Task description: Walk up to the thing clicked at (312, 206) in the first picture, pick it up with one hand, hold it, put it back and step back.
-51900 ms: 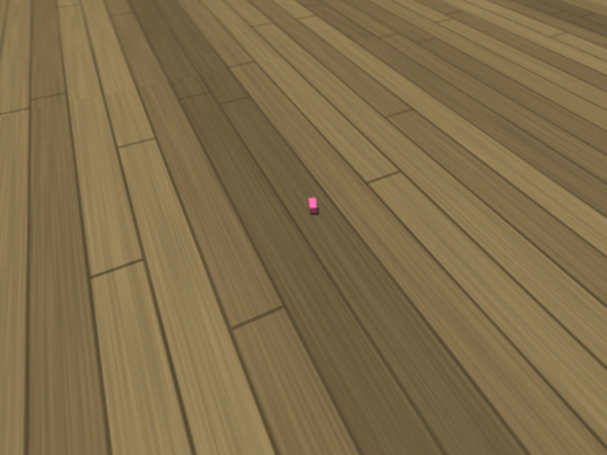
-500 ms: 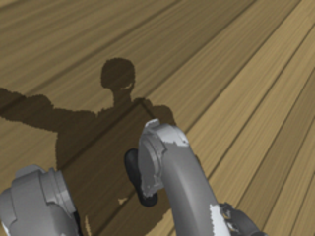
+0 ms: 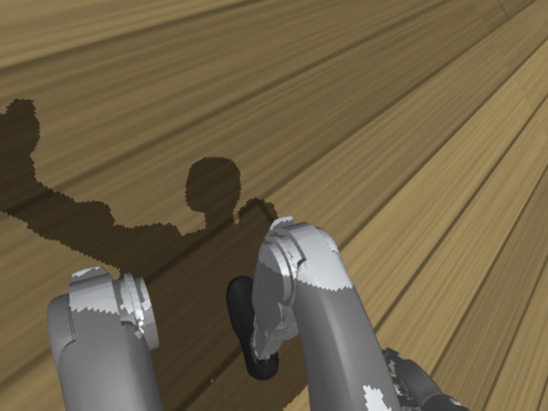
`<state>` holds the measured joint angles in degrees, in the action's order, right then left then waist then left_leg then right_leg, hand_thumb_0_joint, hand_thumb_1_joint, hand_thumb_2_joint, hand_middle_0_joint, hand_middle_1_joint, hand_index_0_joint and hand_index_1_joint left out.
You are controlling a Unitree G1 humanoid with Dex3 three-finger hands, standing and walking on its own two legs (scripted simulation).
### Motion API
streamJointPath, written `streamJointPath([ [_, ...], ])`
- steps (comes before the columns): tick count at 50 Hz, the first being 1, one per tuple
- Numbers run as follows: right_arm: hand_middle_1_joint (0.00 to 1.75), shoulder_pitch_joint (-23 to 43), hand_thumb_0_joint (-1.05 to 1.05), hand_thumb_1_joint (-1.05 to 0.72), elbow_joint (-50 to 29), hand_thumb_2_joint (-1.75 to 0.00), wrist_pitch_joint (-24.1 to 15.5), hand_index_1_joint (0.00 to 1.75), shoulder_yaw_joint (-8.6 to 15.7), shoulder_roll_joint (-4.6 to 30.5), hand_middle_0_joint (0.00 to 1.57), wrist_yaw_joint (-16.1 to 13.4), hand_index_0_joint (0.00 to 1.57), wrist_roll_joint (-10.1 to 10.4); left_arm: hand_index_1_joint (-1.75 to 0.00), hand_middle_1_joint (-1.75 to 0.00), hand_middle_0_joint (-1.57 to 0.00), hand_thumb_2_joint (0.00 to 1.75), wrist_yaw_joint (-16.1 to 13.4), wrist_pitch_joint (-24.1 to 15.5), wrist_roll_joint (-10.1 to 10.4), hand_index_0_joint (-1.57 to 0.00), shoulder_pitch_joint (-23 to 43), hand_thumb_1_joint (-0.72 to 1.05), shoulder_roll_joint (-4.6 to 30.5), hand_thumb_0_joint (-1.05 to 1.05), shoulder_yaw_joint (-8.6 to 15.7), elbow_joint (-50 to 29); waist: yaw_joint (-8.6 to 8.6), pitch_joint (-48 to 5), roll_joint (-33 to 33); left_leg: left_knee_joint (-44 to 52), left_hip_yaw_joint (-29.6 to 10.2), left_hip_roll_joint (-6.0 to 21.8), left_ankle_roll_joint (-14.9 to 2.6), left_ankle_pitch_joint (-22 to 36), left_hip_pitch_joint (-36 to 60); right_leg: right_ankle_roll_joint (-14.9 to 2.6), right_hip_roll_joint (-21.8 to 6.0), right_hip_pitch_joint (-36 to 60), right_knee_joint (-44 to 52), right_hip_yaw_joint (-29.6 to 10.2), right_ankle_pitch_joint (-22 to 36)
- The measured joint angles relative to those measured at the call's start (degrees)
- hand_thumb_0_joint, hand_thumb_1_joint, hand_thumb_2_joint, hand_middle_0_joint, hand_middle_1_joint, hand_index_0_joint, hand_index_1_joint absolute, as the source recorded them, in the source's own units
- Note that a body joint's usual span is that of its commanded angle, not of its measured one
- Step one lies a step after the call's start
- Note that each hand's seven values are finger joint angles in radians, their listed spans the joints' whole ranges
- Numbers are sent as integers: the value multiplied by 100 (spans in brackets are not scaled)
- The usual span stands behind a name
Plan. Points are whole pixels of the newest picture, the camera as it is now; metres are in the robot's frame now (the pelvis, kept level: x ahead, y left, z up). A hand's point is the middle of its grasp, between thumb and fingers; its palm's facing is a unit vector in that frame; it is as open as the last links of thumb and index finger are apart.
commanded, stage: rest palm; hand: left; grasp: from above
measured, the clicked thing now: out of the picture +0.51 +0.35 -0.31
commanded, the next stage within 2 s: none
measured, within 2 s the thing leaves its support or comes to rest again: neither
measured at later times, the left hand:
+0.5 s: hand out of the picture +0.49 +0.32 -0.23, palm faces -0.52 -0.13 -0.85, open 13.1 cm
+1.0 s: hand out of the picture +0.49 +0.33 -0.25, palm faces -0.49 -0.10 -0.87, open 13.1 cm
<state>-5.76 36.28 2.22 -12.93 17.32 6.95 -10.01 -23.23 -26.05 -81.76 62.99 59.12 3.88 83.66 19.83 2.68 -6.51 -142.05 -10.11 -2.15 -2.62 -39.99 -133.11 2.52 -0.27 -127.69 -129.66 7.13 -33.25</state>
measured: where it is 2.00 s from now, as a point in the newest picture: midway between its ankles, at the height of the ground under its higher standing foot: (197, 379)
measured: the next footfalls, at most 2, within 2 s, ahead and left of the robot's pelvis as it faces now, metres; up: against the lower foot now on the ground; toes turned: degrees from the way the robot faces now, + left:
none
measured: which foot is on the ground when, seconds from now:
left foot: down 0.00-1.00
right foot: down 0.00-1.00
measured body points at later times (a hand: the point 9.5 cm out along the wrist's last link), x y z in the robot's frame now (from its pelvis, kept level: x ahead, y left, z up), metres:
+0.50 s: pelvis +0.00 -0.01 +0.00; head +0.30 +0.11 +0.31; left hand +0.51 +0.33 -0.19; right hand +0.03 -0.29 -0.05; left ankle +0.07 +0.10 -0.29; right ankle +0.14 -0.14 -0.29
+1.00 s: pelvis +0.01 +0.00 -0.01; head +0.30 +0.12 +0.30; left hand +0.51 +0.34 -0.20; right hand +0.04 -0.26 -0.07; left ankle +0.07 +0.11 -0.29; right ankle +0.14 -0.14 -0.29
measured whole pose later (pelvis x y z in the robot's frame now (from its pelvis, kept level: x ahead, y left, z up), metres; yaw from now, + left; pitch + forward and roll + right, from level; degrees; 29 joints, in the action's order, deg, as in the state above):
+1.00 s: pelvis +0.01 +0.00 -0.01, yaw -2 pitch +31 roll -16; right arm -6.8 33.3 -3.6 -19.2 18.2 8.0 -11.3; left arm -24.6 -17.7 -78.2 65.3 66.7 7.0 94.3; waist 24.3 9.6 -6.8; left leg -144.5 -11.5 -1.0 -2.3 -41.4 -135.3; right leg 3.7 1.0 -130.7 -131.0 8.0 -33.0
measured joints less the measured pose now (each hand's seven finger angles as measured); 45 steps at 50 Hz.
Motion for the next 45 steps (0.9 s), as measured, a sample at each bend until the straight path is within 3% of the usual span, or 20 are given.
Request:
streamJointPath([
  [3, 30, -18, 0, -92, 34, -90, -102, 30, 37, -76, 20, 6, 20, 71, -84, -85, -29, 77, -365, 460, -111, -30, 249, -29, 37, 0, 10, 325, 119, -220, 126, 13, 50, 2, -15, -10, -139, 3, -7, -160, -21, -44, -21],
  [6, 30, -30, 0, -92, 20, -90, -232, 30, 88, -84, 20, 40, 20, 141, -83, -83, -28, 79, -394, 998, -2, -29, 531, -31, 103, 0, -80, 735, 193, -272, 316, 30, 126, 17, -56, 10, -265, 28, -4, -297, -32, -109, -20],
  [9, 30, -83, 0, -92, -21, -90, -317, 30, 114, -62, 20, 78, 20, 193, -83, -83, -27, 81, -62, 1395, 251, -27, 643, -32, 125, 0, -189, 896, 200, -208, 478, 69, 210, 49, -96, 42, -357, 66, 13, -416, -23, -184, 0],
  [12, 30, -132, 0, -92, -63, -90, -305, 30, 60, -28, 20, 97, 20, 235, -85, -85, -26, 82, 485, 1559, 569, -26, 580, -33, 129, 0, -261, 830, 188, -12, 538, 107, 261, 75, -117, 54, -351, 152, 31, -444, -11, -240, 25],
  [16, 30, -203, 0, -92, -168, -90, -243, 30, -89, 66, 20, 66, 20, 245, -88, -88, -25, 82, 1083, 1407, 852, -25, 364, -34, 123, 0, -158, 498, 138, 400, 490, 134, 228, 59, -65, 68, -263, 173, 20, -362, 8, -219, 38],
  [19, 30, -252, 0, -92, -286, -90, -180, 30, -220, 159, 20, 44, 20, 198, -89, -89, -25, 81, 1239, 1031, 971, -26, 204, -33, 226, 0, 58, 277, 125, 675, 343, 99, 105, 32, 24, 57, -199, 171, 13, -290, 4, -121, 49],
  [23, 30, -287, 0, -92, -376, -90, -80, 30, -335, 259, 20, 1, 20, 63, -88, -89, -26, 81, 1034, 373, 800, -27, 54, -34, 453, 0, 390, 19, 132, 876, 30, -9, -104, 7, 164, -17, -92, 126, 19, -196, -49, 46, 38],
  [28, 30, -238, 0, -92, -325, -90, 7, 30, -329, 365, 20, -48, 20, -86, -87, -87, -25, 83, 407, -36, 396, -25, -44, -36, 657, 0, 445, 21, 196, 754, -205, -121, -228, 42, 240, -177, 26, 86, 61, -136, -121, 139, -25],
  [32, 30, -101, 0, -92, -260, -90, -89, 30, -278, 412, 20, -60, 20, -130, -85, -84, -25, 85, -125, 85, 183, -24, 91, -37, 745, 0, 334, 452, 262, 599, -158, -146, -227, 71, 191, -233, 13, 110, 88, -137, -108, 142, -54],
  [35, 30, -13, 0, -91, -228, -90, -223, 30, -265, 398, 20, -38, 20, -123, -83, -82, -25, 85, -389, 325, 155, -24, 236, -37, 758, 0, 174, 881, 305, 509, -66, -152, -190, 87, 130, -231, -49, 127, 101, -176, -93, 118, -54],
  [39, 30, 39, 0, -91, -198, -90, -435, 30, -305, 313, 20, 14, 20, -93, -83, -82, -25, 85, -430, 629, 195, -24, 369, -37, 706, 0, 18, 1156, 340, 476, 1, -166, -120, 98, 58, -191, -146, 148, 108, -246, -102, 66, -34],
  [45, 30, 12, 0, -92, -223, -90, -573, 30, -474, 115, 20, 87, 20, -94, -84, -84, -25, 84, -285, 876, 352, -25, 374, -35, 725, 0, 163, 1199, 416, 582, -46, -211, -105, 107, 34, -127, -228, 141, 121, -312, -132, 56, 25],
])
